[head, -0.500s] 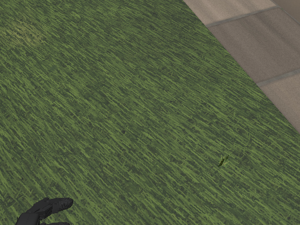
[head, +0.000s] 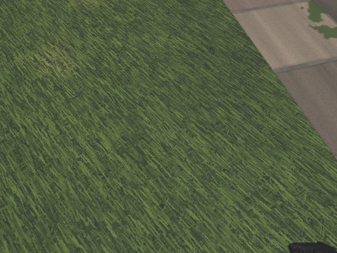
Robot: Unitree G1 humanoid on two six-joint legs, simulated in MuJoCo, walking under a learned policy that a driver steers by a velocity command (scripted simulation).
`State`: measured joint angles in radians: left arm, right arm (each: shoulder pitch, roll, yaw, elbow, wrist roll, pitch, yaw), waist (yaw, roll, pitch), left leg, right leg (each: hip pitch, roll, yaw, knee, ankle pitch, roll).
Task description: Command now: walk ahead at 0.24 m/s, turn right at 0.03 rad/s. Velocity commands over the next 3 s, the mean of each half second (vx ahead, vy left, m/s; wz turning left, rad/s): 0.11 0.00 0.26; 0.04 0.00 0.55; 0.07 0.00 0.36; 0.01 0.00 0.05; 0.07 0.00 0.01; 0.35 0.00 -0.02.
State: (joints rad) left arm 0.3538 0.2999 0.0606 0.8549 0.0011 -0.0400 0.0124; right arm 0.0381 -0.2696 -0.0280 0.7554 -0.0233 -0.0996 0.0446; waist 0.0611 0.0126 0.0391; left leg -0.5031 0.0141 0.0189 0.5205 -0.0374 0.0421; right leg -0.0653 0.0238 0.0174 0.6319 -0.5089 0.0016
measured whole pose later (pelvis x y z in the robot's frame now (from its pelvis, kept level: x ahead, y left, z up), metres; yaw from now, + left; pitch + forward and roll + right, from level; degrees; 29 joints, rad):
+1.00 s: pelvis +0.08 +0.03 +0.02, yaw +28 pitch +2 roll -1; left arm 0.12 0.33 0.10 0.81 0.00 0.00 0.03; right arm 0.19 -0.29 -0.08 0.72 0.02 0.02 -0.01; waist 0.00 -0.03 0.04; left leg -0.26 -0.04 -0.04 0.44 -0.21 0.06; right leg -0.50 -0.04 0.02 1.04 -0.38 0.06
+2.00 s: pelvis +0.15 +0.07 +0.02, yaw +38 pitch -2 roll +0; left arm 0.14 0.28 0.03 1.01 0.00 0.01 0.03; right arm 0.21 -0.24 -0.02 0.90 -0.01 0.00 -0.02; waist 0.01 0.00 0.04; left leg -0.15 -0.02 -0.05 0.50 -0.31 0.01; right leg -0.19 -0.03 0.04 0.47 -0.25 0.05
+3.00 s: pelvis +0.34 +0.21 +0.00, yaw +37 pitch +1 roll -1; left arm 0.48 0.23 0.02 1.08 0.00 -0.05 0.02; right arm -0.06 -0.24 -0.03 0.82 0.00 -0.11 0.03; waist 0.08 0.02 0.05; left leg -0.49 0.00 0.03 0.50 0.00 0.05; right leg 0.11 0.00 -0.01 0.41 -0.48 0.00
